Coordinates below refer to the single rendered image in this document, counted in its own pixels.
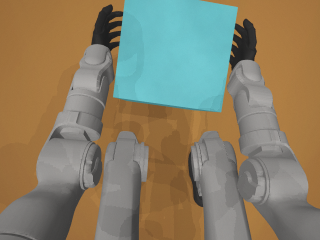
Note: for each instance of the left robot upper arm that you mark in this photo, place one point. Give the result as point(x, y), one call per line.
point(66, 168)

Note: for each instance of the robot right thigh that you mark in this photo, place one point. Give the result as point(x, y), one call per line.
point(225, 216)

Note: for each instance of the robot left thigh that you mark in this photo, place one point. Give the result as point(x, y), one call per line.
point(118, 216)

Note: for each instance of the robot right hand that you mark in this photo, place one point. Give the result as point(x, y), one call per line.
point(246, 43)

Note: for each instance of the robot left forearm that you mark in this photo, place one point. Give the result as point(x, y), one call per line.
point(86, 100)

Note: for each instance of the robot thigh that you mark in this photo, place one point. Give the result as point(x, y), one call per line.
point(118, 216)
point(225, 216)

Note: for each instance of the robot left hand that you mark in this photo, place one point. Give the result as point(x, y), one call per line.
point(102, 28)

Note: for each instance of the carton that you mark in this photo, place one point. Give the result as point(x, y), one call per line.
point(175, 53)

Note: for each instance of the right robot upper arm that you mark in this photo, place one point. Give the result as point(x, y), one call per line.
point(278, 188)

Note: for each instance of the robot right forearm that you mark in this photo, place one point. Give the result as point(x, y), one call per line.
point(260, 134)

